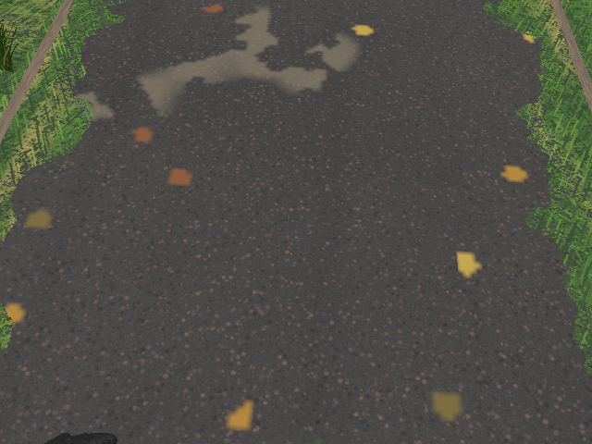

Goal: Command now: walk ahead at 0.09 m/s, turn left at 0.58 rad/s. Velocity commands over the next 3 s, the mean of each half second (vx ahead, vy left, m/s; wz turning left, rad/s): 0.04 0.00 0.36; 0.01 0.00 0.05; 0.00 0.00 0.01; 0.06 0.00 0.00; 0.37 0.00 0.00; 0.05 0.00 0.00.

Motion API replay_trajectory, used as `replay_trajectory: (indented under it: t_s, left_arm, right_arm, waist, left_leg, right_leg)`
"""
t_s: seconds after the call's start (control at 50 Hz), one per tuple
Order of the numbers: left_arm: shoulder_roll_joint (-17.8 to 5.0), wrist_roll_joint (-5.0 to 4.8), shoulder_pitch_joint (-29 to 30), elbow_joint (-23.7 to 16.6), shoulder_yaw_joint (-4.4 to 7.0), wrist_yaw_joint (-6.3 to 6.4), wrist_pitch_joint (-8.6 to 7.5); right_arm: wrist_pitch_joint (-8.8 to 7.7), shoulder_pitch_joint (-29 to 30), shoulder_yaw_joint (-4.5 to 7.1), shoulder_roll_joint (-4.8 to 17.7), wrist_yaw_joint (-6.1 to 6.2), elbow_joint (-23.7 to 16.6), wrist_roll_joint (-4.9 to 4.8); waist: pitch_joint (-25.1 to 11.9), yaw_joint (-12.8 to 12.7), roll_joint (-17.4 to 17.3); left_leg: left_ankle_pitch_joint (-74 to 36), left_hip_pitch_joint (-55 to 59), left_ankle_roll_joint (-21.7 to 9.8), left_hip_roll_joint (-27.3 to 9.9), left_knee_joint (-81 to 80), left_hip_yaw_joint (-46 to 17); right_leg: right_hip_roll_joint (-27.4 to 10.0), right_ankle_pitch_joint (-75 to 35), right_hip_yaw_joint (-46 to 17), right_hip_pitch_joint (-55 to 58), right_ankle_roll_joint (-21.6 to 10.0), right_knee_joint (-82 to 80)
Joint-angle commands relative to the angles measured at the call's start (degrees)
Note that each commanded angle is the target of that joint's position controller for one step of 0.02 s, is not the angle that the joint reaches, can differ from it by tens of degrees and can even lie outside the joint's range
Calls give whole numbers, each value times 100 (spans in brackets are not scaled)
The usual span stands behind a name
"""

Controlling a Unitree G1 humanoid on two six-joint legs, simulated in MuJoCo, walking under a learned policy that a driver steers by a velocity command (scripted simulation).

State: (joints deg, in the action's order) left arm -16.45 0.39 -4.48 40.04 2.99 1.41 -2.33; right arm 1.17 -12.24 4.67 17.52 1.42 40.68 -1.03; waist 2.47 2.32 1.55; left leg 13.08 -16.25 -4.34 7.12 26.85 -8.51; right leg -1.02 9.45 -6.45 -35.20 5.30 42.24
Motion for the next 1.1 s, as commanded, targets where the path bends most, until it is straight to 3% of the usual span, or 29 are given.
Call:
replay_trajectory:
  t_s: [0.02, 0.06, 0.08, 0.1, 0.12, 0.14, 0.16, 0.18, 0.2, 0.24, 0.3, 0.38, 0.42, 0.44, 0.46, 0.48, 0.5, 0.52, 0.56, 0.6, 0.78, 0.92, 1.1]
  left_arm:
    - [-572, -22, 108, -421, 166, -56, -96]
    - [-645, -27, -85, -398, 222, -82, -163]
    - [-671, -15, -290, -353, 248, -81, -210]
    - [-965, 74, -484, -366, 316, -40, -231]
    - [-1283, 186, -395, -460, 363, 20, -164]
    - [-1146, 211, -788, -300, 363, -12, -91]
    - [-848, 128, -697, -393, 286, -28, -81]
    - [-637, 92, -552, -407, 228, -29, -46]
    - [-547, 47, -384, -444, 180, -33, -8]
    - [-624, 46, -175, -408, 171, -25, 74]
    - [-644, 58, -141, -347, 186, -16, 144]
    - [-804, -29, -329, -206, 219, -43, 199]
    - [-742, -97, -295, -147, 171, -59, 220]
    - [-642, -108, -562, -28, 129, -73, 198]
    - [-447, 10, -667, -28, 56, -109, 151]
    - [-98, 114, -797, -94, -34, -132, 88]
    - [-307, 160, -460, -69, -8, -104, 89]
    - [-375, 144, -306, -41, 16, -101, 87]
    - [-460, 132, -405, 92, 44, -55, 122]
    - [-477, 75, -514, 206, 53, -52, 116]
    - [-421, 26, -652, 724, 62, -8, 87]
    - [-459, -9, -668, 1093, 75, 55, 140]
    - [-437, -29, -628, 1537, 84, 115, 218]
  right_arm:
    - [26, 90, 211, 857, 58, -439, 3]
    - [39, 269, 189, 809, 63, -532, -20]
    - [38, 414, 165, 753, 67, -600, -33]
    - [16, 298, 86, 497, 63, -696, 42]
    - [-15, -380, 19, 215, 54, -674, 126]
    - [-46, -584, 85, 599, 38, -691, 87]
    - [-19, -528, 205, 990, 43, -534, 51]
    - [62, -289, 241, 1023, 64, -464, 22]
    - [154, -187, 225, 901, 86, -432, 6]
    - [218, -93, 132, 576, 66, -499, 6]
    - [178, 21, 0, 256, 39, -549, 35]
    - [151, 119, -12, 335, -39, -535, 49]
    - [131, -133, -10, 288, -93, -384, 78]
    - [126, -97, -6, 381, -98, -409, 135]
    - [124, -142, 35, 706, -61, -482, 217]
    - [127, 214, 30, 820, -64, -468, 271]
    - [64, 489, -75, 387, -106, -560, 296]
    - [-7, 529, -135, 200, -129, -504, 329]
    - [-121, 369, -116, 318, -139, -383, 297]
    - [-170, 161, -152, 264, -117, -286, 254]
    - [-178, -29, -153, 173, -71, -82, 180]
    - [-173, -145, -125, 141, -70, 198, 153]
    - [-179, -293, -120, 149, -28, 641, 138]
  waist:
    - [-932, -79, -914]
    - [-855, -250, -1050]
    - [-836, -424, -1051]
    - [-1120, -380, -622]
    - [-1289, 68, 840]
    - [-1538, -30, 1600]
    - [-1338, -146, 915]
    - [-1121, -193, 512]
    - [-943, -186, 378]
    - [-724, -99, 504]
    - [-887, -169, 851]
    - [-1006, -338, 1022]
    - [-876, -151, 890]
    - [-802, -180, 726]
    - [-876, -297, -12]
    - [-743, -655, -1238]
    - [-534, -444, -1128]
    - [-382, -429, -994]
    - [-223, -373, -1024]
    - [-98, -378, -792]
    - [-271, -318, -257]
    - [-357, -317, -204]
    - [-231, -328, -221]
  left_leg:
    - [-2519, 588, -689, -1390, -56, -1364]
    - [-2183, 680, -545, -1295, 192, -1691]
    - [-1900, 557, -372, -1100, 432, -1682]
    - [-959, 108, -112, -800, 1102, -1418]
    - [2075, -970, 266, 21, 2286, -553]
    - [3009, -1717, 564, 40, 3470, -120]
    - [2596, -1837, 722, -211, 4237, -202]
    - [2177, -1916, 825, -296, 4521, -105]
    - [1959, -1855, 905, -349, 4561, -71]
    - [1575, -1444, 966, -414, 4093, 177]
    - [1486, -829, 979, -520, 2737, 546]
    - [873, -114, 811, -640, 1201, 743]
    - [-66, 591, 573, -547, -96, 926]
    - [-441, 995, 391, -663, -501, 714]
    - [-981, 1411, 106, -1435, -625, -185]
    - [-730, 624, -378, -2006, -671, -669]
    - [234, -8, -463, -1876, -882, -672]
    - [749, -104, -223, -1571, -857, -447]
    - [816, -196, 35, -1339, -830, -252]
    - [563, -189, 125, -1247, -752, -154]
    - [-678, 263, 98, -1078, -434, 68]
    - [-1258, 409, 131, -980, -345, 222]
    - [-1193, 378, 199, -899, -404, 345]
  right_leg:
    - [283, 118, 77, 674, -52, -549]
    - [315, -13, 66, 1085, -203, -1299]
    - [223, -750, 111, 1609, -338, -1982]
    - [-617, -1857, -457, 2529, -651, -2018]
    - [-1866, -4132, -1648, 3532, -1443, -1786]
    - [-2584, -4010, -2940, 3735, -2302, -2021]
    - [-2277, -3392, -2527, 3543, -2265, -2008]
    - [-1857, -2942, -1775, 3304, -1986, -1921]
    - [-1560, -2600, -1322, 2999, -1822, -1981]
    - [-1194, -2198, -737, 2447, -1711, -2189]
    - [-1044, -2250, -329, 2464, -1744, -2216]
    - [-1225, -1660, -484, 2560, -1833, -2146]
    - [-1088, -963, -376, 2179, -1604, -2015]
    - [-957, -416, -306, 1847, -1268, -1971]
    - [-631, 338, 58, 1386, -818, -1402]
    - [-96, 1102, 676, 1487, -437, -1324]
    - [-150, 843, 540, 1984, -291, -1389]
    - [-149, 354, 521, 2165, -265, -1533]
    - [-179, -13, 506, 2314, -246, -1565]
    - [-214, -69, 471, 2342, -289, -1629]
    - [-261, -587, 466, 2476, -230, -1644]
    - [-279, -860, 473, 2630, -255, -1578]
    - [-250, -831, 503, 2707, -298, -1622]
